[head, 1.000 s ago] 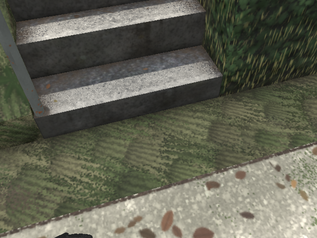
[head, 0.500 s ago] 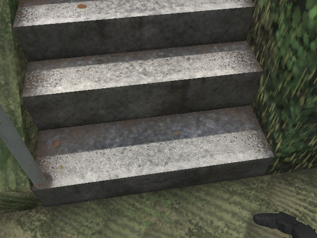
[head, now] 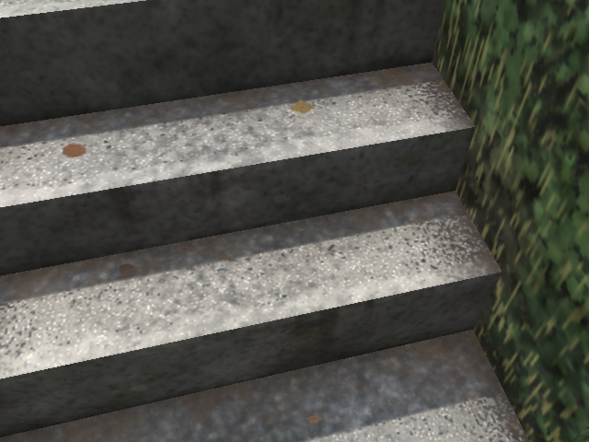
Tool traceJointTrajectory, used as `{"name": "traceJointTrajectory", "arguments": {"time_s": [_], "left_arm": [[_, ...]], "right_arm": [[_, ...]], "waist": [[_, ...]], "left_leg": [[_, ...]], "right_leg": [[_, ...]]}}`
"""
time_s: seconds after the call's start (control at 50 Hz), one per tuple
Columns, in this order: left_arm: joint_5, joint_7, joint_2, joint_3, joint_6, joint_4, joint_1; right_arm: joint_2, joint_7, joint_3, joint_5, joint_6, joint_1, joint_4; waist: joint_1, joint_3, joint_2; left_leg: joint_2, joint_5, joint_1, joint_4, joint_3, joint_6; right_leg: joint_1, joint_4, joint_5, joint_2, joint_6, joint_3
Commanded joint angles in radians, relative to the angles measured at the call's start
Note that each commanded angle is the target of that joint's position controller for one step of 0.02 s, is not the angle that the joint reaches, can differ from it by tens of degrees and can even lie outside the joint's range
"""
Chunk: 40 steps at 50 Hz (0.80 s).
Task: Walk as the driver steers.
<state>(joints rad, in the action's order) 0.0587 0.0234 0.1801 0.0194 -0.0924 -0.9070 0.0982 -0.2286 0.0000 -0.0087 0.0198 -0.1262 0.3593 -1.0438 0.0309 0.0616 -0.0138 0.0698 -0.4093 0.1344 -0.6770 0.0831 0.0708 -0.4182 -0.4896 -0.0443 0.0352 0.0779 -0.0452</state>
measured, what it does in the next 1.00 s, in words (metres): steps on the spot: left foot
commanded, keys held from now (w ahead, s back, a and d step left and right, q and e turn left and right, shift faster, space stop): shift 1.00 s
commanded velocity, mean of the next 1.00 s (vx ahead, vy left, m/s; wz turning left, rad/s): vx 0.05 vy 0.00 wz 0.00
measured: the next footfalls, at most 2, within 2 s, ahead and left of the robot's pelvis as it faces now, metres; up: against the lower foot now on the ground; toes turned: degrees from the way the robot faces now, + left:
left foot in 0.26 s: +0.09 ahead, +0.12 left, +0.00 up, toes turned -1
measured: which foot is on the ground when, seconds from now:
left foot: up 0.00-0.24, down 0.26-1.00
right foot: down 0.00-1.00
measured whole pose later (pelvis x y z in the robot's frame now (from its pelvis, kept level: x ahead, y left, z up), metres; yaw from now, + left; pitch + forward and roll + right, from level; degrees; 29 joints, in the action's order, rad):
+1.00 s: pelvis +0.07 +0.07 +0.01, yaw -1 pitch +0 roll +1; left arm 0.02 0.07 0.18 0.00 0.02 -1.04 0.26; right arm -0.19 -0.01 0.01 -0.02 -0.03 0.27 -1.06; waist -0.02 0.02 0.00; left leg 0.11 -0.23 0.14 -0.37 0.04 0.10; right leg -0.28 -0.44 0.15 -0.04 -0.04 0.03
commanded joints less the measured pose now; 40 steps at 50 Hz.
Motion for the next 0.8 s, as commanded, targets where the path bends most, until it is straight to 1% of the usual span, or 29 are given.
{"name": "traceJointTrajectory", "arguments": {"time_s": [0.02,0.04,0.06,0.08,0.1,0.12,0.16,0.18,0.2,0.22,0.24,0.26,0.28,0.3,0.32,0.34,0.36,0.38,0.4,0.42,0.44,0.46,0.54,0.56,0.6,0.64,0.66,0.7,0.8], "left_arm": [[-0.020,0.016,0.163,-0.030,-0.027,-0.119,0.419],[-0.034,0.011,0.128,-0.030,-0.023,-0.092,0.326],[-0.041,0.012,0.055,-0.009,-0.016,-0.078,0.239],[-0.037,0.015,0.014,0.007,-0.009,-0.069,0.196],[-0.035,0.023,0.018,0.012,-0.003,-0.060,0.163],[-0.028,0.026,0.037,0.013,0.002,-0.058,0.159],[-0.022,0.030,0.068,0.005,0.014,-0.081,0.226],[-0.026,0.030,0.056,0.006,0.023,-0.097,0.277],[-0.036,0.031,0.050,0.008,0.030,-0.096,0.279],[-0.050,0.031,0.047,0.007,0.039,-0.089,0.254],[-0.054,0.031,0.052,0.002,0.051,-0.088,0.256],[-0.053,0.026,0.032,0.004,0.061,-0.091,0.280],[-0.060,0.021,0.025,0.006,0.076,-0.094,0.293],[-0.062,0.017,0.040,0.002,0.090,-0.107,0.297],[-0.053,0.018,0.030,0.004,0.098,-0.110,0.285],[-0.046,0.017,0.008,0.007,0.100,-0.120,0.310],[-0.020,0.026,0.102,-0.022,0.102,-0.099,0.269],[-0.013,0.033,0.083,-0.020,0.101,-0.108,0.294],[-0.017,0.036,0.053,-0.015,0.101,-0.112,0.304],[-0.022,0.040,0.058,-0.017,0.110,-0.113,0.306],[-0.027,0.044,0.051,-0.017,0.115,-0.111,0.299],[-0.026,0.045,0.041,-0.015,0.116,-0.110,0.297],[-0.032,0.046,0.058,-0.019,0.112,-0.099,0.280],[-0.040,0.045,0.052,-0.018,0.114,-0.104,0.285],[-0.041,0.045,0.058,-0.019,0.117,-0.100,0.280],[-0.035,0.045,0.064,-0.020,0.118,-0.098,0.262],[-0.037,0.041,0.075,-0.024,0.121,-0.104,0.268],[-0.040,0.039,0.086,-0.028,0.121,-0.101,0.258],[-0.039,0.041,0.091,-0.032,0.116,-0.106,0.241]], "right_arm": [[0.002,-0.022,0.005,0.014,0.027,0.153,0.004],[-0.029,-0.030,0.004,-0.012,0.051,0.174,-0.031],[-0.056,-0.032,-0.003,-0.041,0.064,0.103,-0.020],[-0.066,-0.030,-0.010,-0.057,0.076,0.037,-0.006],[-0.060,-0.024,-0.008,-0.062,0.090,0.018,-0.005],[-0.039,-0.019,-0.001,-0.053,0.103,-0.008,0.005],[-0.005,-0.033,0.011,-0.026,0.117,-0.048,0.006],[0.012,-0.045,0.016,-0.014,0.128,0.003,-0.021],[0.014,-0.051,0.018,-0.012,0.134,0.013,-0.031],[0.018,-0.053,0.020,-0.016,0.137,0.022,-0.042],[0.005,-0.054,0.021,-0.024,0.140,-0.010,-0.040],[-0.025,-0.052,0.020,-0.045,0.138,-0.041,-0.038],[-0.043,-0.047,0.021,-0.061,0.133,-0.073,-0.027],[-0.014,-0.039,0.029,-0.064,0.126,-0.085,-0.022],[0.016,-0.036,0.039,-0.051,0.113,-0.074,-0.032],[0.021,-0.035,0.041,-0.041,0.098,-0.069,-0.041],[-0.098,-0.016,-0.001,-0.022,0.104,-0.143,-0.032],[-0.060,-0.010,0.006,-0.031,0.102,-0.140,-0.021],[-0.034,-0.008,0.010,-0.030,0.099,-0.127,-0.022],[-0.032,-0.003,0.010,-0.035,0.095,-0.113,-0.023],[-0.029,-0.002,0.011,-0.034,0.091,-0.115,-0.018],[-0.029,-0.002,0.012,-0.038,0.086,-0.112,-0.015],[-0.054,-0.006,0.007,-0.033,0.081,-0.079,-0.010],[-0.045,-0.003,0.010,-0.036,0.078,-0.059,-0.014],[-0.052,-0.001,0.009,-0.037,0.077,-0.054,-0.010],[-0.053,0.003,0.008,-0.042,0.075,-0.060,-0.003],[-0.045,-0.002,0.010,-0.036,0.081,-0.051,-0.007],[-0.053,-0.007,0.009,-0.035,0.087,-0.046,-0.004],[-0.054,-0.010,0.007,-0.038,0.089,-0.045,-0.002]], "waist": [[-0.050,-0.323,-0.138],[-0.033,-0.295,-0.064],[-0.012,-0.189,-0.017],[0.003,-0.134,0.013],[0.020,-0.112,-0.005],[0.021,-0.093,-0.045],[-0.006,-0.134,-0.093],[-0.012,-0.177,-0.132],[-0.008,-0.176,-0.130],[0.011,-0.164,-0.108],[0.003,-0.118,-0.076],[-0.017,-0.071,-0.039],[-0.030,-0.006,-0.002],[-0.034,0.071,0.014],[-0.039,0.087,0.024],[-0.055,0.075,0.057],[-0.071,0.107,0.135],[-0.075,0.053,0.118],[-0.075,0.034,0.095],[-0.074,0.025,0.072],[-0.072,0.024,0.058],[-0.073,0.011,0.047],[-0.063,-0.050,0.025],[-0.060,-0.059,0.006],[-0.060,-0.052,0.010],[-0.058,-0.047,0.003],[-0.051,-0.041,0.016],[-0.049,-0.038,0.015],[-0.051,-0.022,0.010]], "left_leg": [[0.009,-0.205,0.291,-0.638,-0.170,-0.042],[-0.025,-0.152,0.258,-0.659,-0.199,-0.057],[-0.053,-0.128,0.260,-0.625,-0.180,-0.075],[-0.068,-0.113,0.231,-0.557,-0.169,-0.093],[-0.071,-0.101,0.157,-0.453,-0.146,-0.108],[-0.063,-0.110,0.103,-0.296,-0.112,-0.120],[-0.050,-0.115,0.051,-0.077,-0.090,-0.123],[-0.051,-0.049,-0.005,-0.023,-0.083,-0.117],[-0.056,0.010,-0.023,0.054,-0.079,-0.109],[-0.062,0.113,-0.070,0.174,-0.069,-0.100],[-0.062,0.164,-0.075,0.281,-0.074,-0.094],[-0.099,0.174,-0.090,0.314,-0.119,-0.081],[-0.137,0.068,-0.024,0.329,-0.176,-0.065],[-0.150,-0.051,0.110,0.365,-0.197,-0.046],[-0.150,-0.032,0.149,0.395,-0.203,-0.035],[-0.154,0.009,0.167,0.410,-0.209,-0.031],[-0.113,0.023,0.214,0.378,-0.169,-0.038],[-0.122,-0.004,0.228,0.396,-0.179,-0.033],[-0.128,-0.016,0.237,0.403,-0.191,-0.027],[-0.130,-0.009,0.243,0.406,-0.198,-0.017],[-0.132,0.026,0.242,0.404,-0.199,-0.014],[-0.132,0.075,0.230,0.397,-0.198,-0.013],[-0.134,0.301,0.153,0.362,-0.192,-0.024],[-0.137,0.327,0.135,0.357,-0.194,-0.019],[-0.136,0.361,0.127,0.357,-0.192,-0.018],[-0.137,0.399,0.114,0.355,-0.190,-0.025],[-0.131,0.421,0.096,0.355,-0.184,-0.030],[-0.131,0.438,0.081,0.355,-0.183,-0.030],[-0.129,0.419,0.077,0.376,-0.188,-0.031]], "right_leg": [[0.537,0.029,-1.282,-0.426,0.275,0.373],[0.439,0.077,-0.990,-0.417,0.310,0.367],[0.308,0.123,-0.720,-0.362,0.283,0.330],[0.214,0.149,-0.593,-0.319,0.242,0.295],[0.129,0.160,-0.600,-0.281,0.208,0.224],[0.099,0.166,-0.644,-0.240,0.160,0.168],[0.190,0.159,-0.658,-0.212,0.124,0.171],[0.211,0.166,-0.596,-0.213,0.122,0.175],[0.214,0.172,-0.451,-0.211,0.109,0.192],[0.180,0.181,-0.231,-0.198,0.082,0.197],[0.140,0.209,0.055,-0.177,0.043,0.211],[0.064,0.249,0.336,-0.173,0.003,0.247],[0.017,0.315,0.586,-0.150,-0.036,0.244],[0.061,0.306,0.568,-0.125,-0.054,0.210],[0.120,0.268,0.466,-0.125,-0.053,0.202],[0.179,0.232,0.365,-0.120,-0.050,0.184],[0.154,0.153,0.344,-0.070,-0.054,0.119],[0.181,0.142,0.322,-0.075,-0.053,0.116],[0.197,0.132,0.307,-0.076,-0.052,0.112],[0.205,0.119,0.301,-0.070,-0.047,0.112],[0.197,0.110,0.291,-0.075,-0.044,0.111],[0.195,0.106,0.279,-0.081,-0.042,0.115],[0.192,0.080,0.213,-0.089,-0.051,0.119],[0.195,0.080,0.213,-0.090,-0.050,0.122],[0.187,0.077,0.211,-0.094,-0.052,0.123],[0.182,0.079,0.207,-0.100,-0.053,0.128],[0.170,0.082,0.201,-0.107,-0.060,0.126],[0.161,0.081,0.204,-0.109,-0.065,0.126],[0.166,0.092,0.210,-0.117,-0.072,0.132]]}}
Velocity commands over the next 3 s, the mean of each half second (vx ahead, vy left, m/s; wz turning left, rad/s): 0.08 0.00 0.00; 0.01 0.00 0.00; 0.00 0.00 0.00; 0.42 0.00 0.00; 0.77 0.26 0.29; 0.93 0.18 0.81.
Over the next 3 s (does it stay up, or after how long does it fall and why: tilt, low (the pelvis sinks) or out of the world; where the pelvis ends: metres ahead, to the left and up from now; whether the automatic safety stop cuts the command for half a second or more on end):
stays up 0.72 0.04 0.40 its command is cut before an obstacle after 2.2 s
